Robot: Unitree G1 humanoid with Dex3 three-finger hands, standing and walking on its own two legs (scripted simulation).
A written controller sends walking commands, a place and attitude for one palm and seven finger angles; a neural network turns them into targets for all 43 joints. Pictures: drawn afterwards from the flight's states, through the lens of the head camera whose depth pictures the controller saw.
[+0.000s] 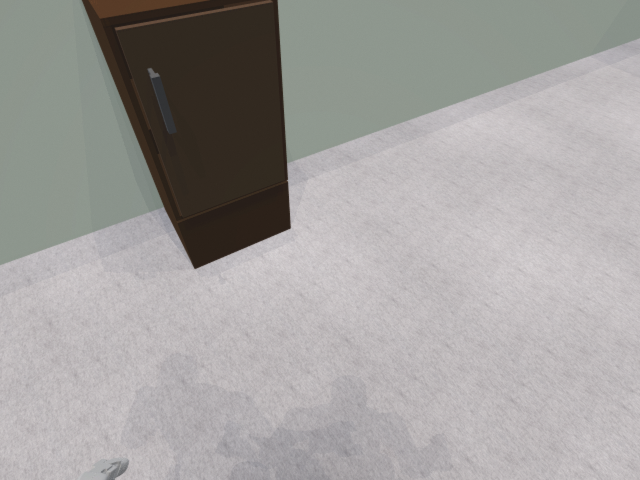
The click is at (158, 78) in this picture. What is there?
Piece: cupboard door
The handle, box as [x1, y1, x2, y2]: [147, 68, 176, 133]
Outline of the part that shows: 148,68 147,69 150,74 149,75 167,130 169,133 175,132 175,127 159,75 155,73 151,68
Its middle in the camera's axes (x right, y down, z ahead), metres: -0.41 -0.35 +0.98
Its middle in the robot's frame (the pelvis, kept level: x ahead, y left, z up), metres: +0.95 +0.46 -0.04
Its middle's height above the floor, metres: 0.73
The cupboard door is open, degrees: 0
